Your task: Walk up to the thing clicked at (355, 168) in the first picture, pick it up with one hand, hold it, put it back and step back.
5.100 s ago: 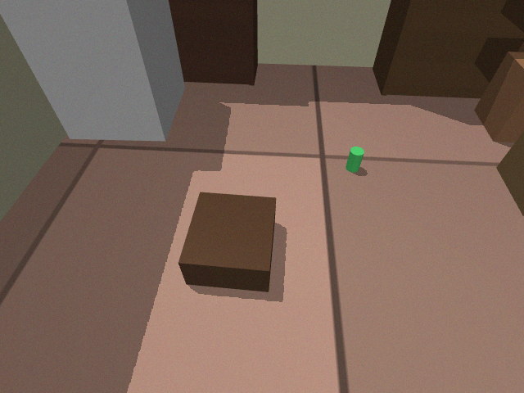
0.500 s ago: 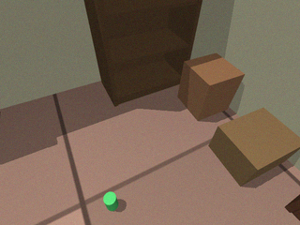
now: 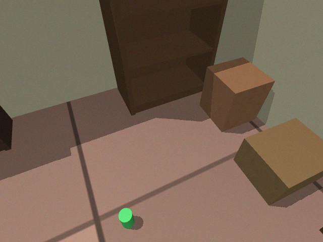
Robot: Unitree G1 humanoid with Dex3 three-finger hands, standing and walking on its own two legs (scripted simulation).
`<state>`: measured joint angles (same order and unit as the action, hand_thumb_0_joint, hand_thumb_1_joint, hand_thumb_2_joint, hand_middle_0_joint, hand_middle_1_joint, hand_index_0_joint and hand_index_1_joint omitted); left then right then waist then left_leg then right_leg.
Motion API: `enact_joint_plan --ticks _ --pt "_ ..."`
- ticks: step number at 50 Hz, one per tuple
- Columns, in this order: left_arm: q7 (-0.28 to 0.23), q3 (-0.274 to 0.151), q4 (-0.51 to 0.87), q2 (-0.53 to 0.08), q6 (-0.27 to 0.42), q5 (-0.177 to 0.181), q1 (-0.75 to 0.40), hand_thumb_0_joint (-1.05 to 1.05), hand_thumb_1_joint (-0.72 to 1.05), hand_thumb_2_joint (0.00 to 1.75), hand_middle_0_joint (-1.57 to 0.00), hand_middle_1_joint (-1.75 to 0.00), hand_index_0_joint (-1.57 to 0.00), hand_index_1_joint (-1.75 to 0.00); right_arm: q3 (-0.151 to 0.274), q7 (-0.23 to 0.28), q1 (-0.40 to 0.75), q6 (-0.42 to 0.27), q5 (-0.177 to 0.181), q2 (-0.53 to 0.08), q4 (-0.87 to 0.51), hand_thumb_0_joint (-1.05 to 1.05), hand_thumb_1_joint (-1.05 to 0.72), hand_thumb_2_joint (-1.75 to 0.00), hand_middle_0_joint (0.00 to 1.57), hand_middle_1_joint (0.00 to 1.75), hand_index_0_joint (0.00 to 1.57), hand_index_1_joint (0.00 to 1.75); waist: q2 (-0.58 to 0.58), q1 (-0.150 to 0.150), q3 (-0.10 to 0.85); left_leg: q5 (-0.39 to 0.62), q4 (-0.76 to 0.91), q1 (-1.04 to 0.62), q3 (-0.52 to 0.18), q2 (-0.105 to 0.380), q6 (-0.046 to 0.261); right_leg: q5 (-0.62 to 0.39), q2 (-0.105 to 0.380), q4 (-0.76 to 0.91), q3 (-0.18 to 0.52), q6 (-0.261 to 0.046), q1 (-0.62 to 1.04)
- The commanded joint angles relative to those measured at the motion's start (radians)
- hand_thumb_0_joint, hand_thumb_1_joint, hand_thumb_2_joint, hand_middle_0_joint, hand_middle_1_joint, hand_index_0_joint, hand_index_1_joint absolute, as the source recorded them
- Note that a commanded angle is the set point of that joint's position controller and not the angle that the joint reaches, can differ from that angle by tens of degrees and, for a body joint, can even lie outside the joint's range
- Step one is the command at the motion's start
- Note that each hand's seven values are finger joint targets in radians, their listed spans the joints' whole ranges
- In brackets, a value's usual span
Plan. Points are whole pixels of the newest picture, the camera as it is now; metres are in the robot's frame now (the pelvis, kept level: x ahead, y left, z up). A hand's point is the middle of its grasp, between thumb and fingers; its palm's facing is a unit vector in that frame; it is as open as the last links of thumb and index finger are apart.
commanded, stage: walk up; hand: left
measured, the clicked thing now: (126, 218) +0.38 +0.22 -0.72
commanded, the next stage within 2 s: stand in 0.48 s
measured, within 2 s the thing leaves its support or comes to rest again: neither
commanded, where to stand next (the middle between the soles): +0.05 +0.00 m, yaw +1 degrees
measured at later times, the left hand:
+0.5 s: hand out of the picture +0.09 +0.24 -0.16, palm faces -0.02 -0.94 -0.33, open 7.4 cm
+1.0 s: hand out of the picture +0.09 +0.24 -0.16, palm faces -0.02 -0.94 -0.34, open 7.4 cm
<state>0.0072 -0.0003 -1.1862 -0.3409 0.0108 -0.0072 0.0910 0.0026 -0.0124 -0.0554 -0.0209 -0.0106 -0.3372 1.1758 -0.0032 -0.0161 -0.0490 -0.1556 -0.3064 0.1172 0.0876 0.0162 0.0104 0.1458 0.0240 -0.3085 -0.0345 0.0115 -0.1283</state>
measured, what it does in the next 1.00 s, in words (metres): stands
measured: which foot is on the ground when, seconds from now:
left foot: down 0.00-1.00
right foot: down 0.00-1.00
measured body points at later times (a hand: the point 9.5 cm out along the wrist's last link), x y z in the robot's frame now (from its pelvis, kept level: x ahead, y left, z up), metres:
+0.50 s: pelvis +0.01 +0.00 +0.00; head +0.02 +0.00 +0.45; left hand +0.10 +0.29 -0.13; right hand +0.09 -0.30 -0.13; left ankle +0.01 +0.11 -0.75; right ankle +0.01 -0.12 -0.75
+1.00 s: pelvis +0.02 -0.01 +0.00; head +0.03 -0.01 +0.45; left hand +0.09 +0.29 -0.13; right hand +0.10 -0.31 -0.13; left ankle +0.01 +0.11 -0.75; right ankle +0.01 -0.12 -0.75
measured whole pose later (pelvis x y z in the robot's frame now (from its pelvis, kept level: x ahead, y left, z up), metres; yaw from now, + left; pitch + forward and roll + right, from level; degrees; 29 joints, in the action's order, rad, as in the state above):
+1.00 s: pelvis +0.02 -0.01 +0.00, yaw +1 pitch -2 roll +0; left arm 0.00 0.01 -1.15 -0.35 0.01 -0.01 0.10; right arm 0.00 -0.01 -0.08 -0.02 -0.02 -0.34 1.16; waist 0.00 0.00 -0.04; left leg -0.17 -0.29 0.09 0.07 0.02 -0.01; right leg 0.17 0.02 -0.30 -0.05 0.00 -0.10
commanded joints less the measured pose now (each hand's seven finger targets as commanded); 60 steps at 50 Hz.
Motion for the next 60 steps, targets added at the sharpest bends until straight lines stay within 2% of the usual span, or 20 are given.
enact_joint_plan --ticks 1,4,21,24,30,38,44,52,57,60 --pt "-0.011 -0.039 0.058 -0.203 0.021 0.002 -0.054 0.0 0.9 0.9 -0.2 -0.3 -0.2 -0.3 0.04 0.014 0.049 -0.016 0.005 -0.219 -0.064 0.0 -0.9 -0.9 0.2 0.3 0.2 0.3 0.005 0.013 0.098 0.099 0.048 -0.057 -0.127 0.136 0.008 -0.108 0.111 0.052 0.109 -0.015 -0.01" --pt "-0.012 -0.039 0.065 -0.203 0.021 -0.001 -0.064 0.0 0.9 0.9 -0.2 -0.3 -0.2 -0.3 0.042 0.014 0.045 -0.013 0.004 -0.221 -0.063 0.0 -0.9 -0.9 0.2 0.3 0.2 0.3 0.007 0.021 0.09 0.078 0.05 -0.043 -0.127 0.133 0.008 -0.102 0.115 0.059 0.11 -0.017 0.001" --pt "-0.014 -0.045 0.079 -0.201 0.017 -0.004 -0.067 0.0 0.9 0.9 -0.2 -0.3 -0.2 -0.3 0.045 0.017 0.032 -0.014 0.001 -0.217 -0.065 0.0 -0.9 -0.9 0.2 0.3 0.2 0.3 0.001 0.021 0.087 0.086 0.063 -0.029 -0.126 0.131 0.006 -0.122 0.112 0.051 0.107 -0.021 0.029" --pt "-0.016 -0.042 0.085 -0.212 0.019 -0.002 -0.06 0.0 0.9 0.9 -0.2 -0.3 -0.2 -0.3 0.039 0.018 0.032 -0.013 0.001 -0.204 -0.073 0.0 -0.9 -0.9 0.2 0.3 0.2 0.3 0.016 0.022 0.093 0.105 0.071 -0.037 -0.133 0.14 -0.001 -0.1 0.119 0.049 0.101 -0.024 0.03" --pt "-0.017 -0.036 0.088 -0.207 0.02 0.001 -0.06 0.0 0.9 0.9 -0.2 -0.3 -0.2 -0.3 0.036 0.018 0.028 -0.012 0.0 -0.211 -0.073 0.0 -0.9 -0.9 0.2 0.3 0.2 0.3 0.002 0.021 0.062 0.076 0.074 -0.012 -0.135 0.133 -0.004 -0.065 0.12 0.065 0.105 -0.023 0.022" --pt "-0.014 -0.035 0.092 -0.213 0.02 0.0 -0.057 0.0 0.9 0.9 -0.2 -0.3 -0.2 -0.3 0.033 0.018 0.012 -0.014 0.0 -0.21 -0.071 0.0 -0.9 -0.9 0.2 0.3 0.2 0.3 0.007 0.023 0.083 0.075 0.075 -0.023 -0.136 0.132 -0.005 -0.065 0.123 0.06 0.103 -0.028 0.031" --pt "-0.017 -0.033 0.099 -0.215 0.025 0.001 -0.05 0.0 0.9 0.9 -0.2 -0.3 -0.2 -0.3 0.035 0.019 0.006 -0.015 -0.002 -0.218 -0.073 0.0 -0.9 -0.9 0.2 0.3 0.2 0.3 -0.003 0.026 0.114 0.188 0.044 -0.066 -0.13 0.14 -0.004 -0.18 0.128 0.045 0.1 -0.029 0.04" --pt "-0.02 -0.031 0.096 -0.215 0.025 0.001 -0.038 0.0 0.9 0.9 -0.2 -0.3 -0.2 -0.3 0.033 0.021 0.01 -0.011 0.001 -0.216 -0.077 0.0 -0.9 -0.9 0.2 0.3 0.2 0.3 -0.007 0.024 0.101 0.19 0.044 -0.07 -0.129 0.143 -0.003 -0.196 0.127 0.049 0.096 -0.027 0.042" --pt "-0.02 -0.033 0.096 -0.22 0.023 0.002 -0.044 0.0 0.9 0.9 -0.2 -0.3 -0.2 -0.3 0.03 0.02 0.012 -0.009 0.0 -0.211 -0.081 0.0 -0.9 -0.9 0.2 0.3 0.2 0.3 -0.003 0.021 0.068 0.137 0.057 -0.042 -0.133 0.139 -0.006 -0.144 0.126 0.062 0.1 -0.026 0.038" --pt "-0.019 -0.035 0.097 -0.222 0.023 0.0 -0.041 0.0 0.9 0.9 -0.2 -0.3 -0.2 -0.3 0.032 0.02 0.005 -0.01 -0.003 -0.215 -0.084 0.0 -0.9 -0.9 0.2 0.3 0.2 0.3 -0.007 0.024 0.086 0.144 0.053 -0.055 -0.129 0.142 -0.003 -0.154 0.129 0.056 0.102 -0.032 0.044"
